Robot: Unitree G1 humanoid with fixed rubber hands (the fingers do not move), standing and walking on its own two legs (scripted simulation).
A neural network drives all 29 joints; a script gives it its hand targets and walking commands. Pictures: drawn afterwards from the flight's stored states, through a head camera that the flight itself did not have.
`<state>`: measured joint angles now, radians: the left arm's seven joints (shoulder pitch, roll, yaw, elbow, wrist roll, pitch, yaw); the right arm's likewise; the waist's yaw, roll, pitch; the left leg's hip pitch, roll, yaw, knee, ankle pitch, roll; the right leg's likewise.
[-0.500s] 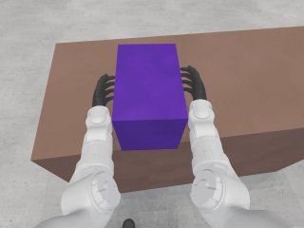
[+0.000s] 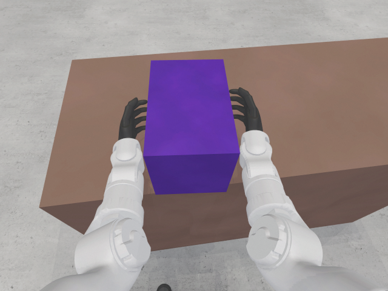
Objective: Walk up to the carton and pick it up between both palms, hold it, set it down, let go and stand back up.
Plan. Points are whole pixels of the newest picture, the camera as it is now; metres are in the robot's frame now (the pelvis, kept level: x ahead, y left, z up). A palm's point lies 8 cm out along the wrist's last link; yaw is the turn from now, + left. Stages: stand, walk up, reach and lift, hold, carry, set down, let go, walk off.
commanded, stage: reach and lift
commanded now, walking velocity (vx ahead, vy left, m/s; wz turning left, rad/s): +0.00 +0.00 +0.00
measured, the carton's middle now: (189, 127) +0.45 +0.02 +0.03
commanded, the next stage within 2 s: none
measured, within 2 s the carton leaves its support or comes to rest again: leaves its support in 0.26 s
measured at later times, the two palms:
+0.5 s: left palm (137, 137) +0.40 +0.13 +0.06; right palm (263, 123) +0.41 -0.12 +0.10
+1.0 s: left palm (125, 142) +0.36 +0.14 +0.09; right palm (265, 127) +0.37 -0.11 +0.14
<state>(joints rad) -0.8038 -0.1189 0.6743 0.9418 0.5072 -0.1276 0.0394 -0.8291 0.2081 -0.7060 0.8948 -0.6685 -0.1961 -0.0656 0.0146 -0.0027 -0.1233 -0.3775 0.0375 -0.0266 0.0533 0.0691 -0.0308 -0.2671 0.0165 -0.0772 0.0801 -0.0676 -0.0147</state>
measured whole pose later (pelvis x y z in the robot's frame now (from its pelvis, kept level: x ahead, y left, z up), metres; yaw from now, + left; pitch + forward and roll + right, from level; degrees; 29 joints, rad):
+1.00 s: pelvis -0.03 +0.00 +0.00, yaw -1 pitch +5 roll -1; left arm -0.74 -0.06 0.48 0.94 0.34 0.06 0.10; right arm -0.85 0.13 -0.47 1.04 -0.39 -0.07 -0.14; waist -0.02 -0.03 -0.15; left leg -0.27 0.04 -0.01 0.15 0.03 -0.03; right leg -0.17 0.02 -0.06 0.17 -0.09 -0.01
